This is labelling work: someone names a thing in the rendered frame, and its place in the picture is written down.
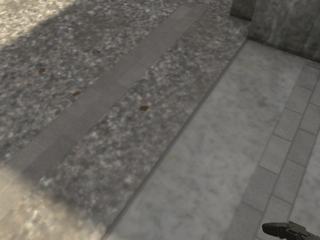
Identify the right robot hand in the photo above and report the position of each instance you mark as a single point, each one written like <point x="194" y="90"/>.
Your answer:
<point x="289" y="231"/>

